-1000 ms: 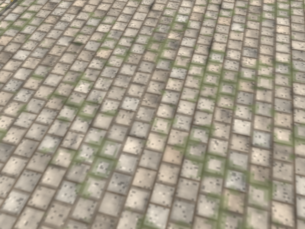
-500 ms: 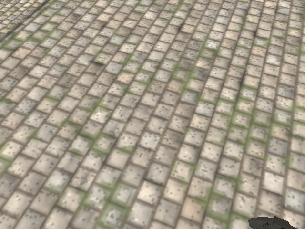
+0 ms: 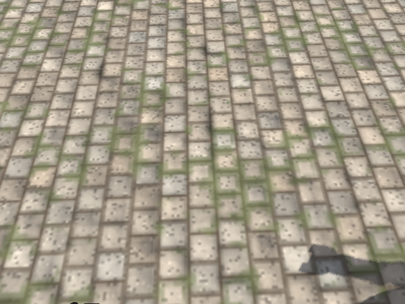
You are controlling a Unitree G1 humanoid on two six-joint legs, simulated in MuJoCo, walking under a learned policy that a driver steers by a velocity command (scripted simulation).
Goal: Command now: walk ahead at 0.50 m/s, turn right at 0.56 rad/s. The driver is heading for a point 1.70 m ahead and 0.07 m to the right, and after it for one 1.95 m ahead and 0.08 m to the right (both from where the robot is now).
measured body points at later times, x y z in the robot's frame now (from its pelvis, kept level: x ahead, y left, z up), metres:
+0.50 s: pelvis +0.25 -0.01 +0.01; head +0.29 -0.03 +0.46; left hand +0.32 +0.26 -0.12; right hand +0.37 -0.29 -0.10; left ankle +0.40 +0.04 -0.71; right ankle +0.11 -0.06 -0.72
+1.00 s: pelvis +0.35 -0.04 +0.03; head +0.35 -0.05 +0.48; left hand +0.45 +0.23 -0.09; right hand +0.42 -0.32 -0.10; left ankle +0.40 +0.06 -0.68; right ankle +0.31 -0.14 -0.72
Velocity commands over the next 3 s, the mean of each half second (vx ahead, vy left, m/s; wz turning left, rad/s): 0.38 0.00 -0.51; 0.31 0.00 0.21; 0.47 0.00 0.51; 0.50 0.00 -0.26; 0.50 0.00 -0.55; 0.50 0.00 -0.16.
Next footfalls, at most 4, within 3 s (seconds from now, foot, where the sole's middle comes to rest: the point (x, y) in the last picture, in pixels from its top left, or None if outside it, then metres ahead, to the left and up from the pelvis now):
0.52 left None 0.44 0.03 -0.76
0.90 right None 0.35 -0.15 -0.76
1.34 left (172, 249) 0.63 0.11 -0.76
1.88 right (203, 167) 0.97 -0.01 -0.76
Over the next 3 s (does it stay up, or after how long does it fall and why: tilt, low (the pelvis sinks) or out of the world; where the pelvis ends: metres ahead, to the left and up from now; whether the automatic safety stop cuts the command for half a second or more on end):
stays up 1.40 -0.06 0.02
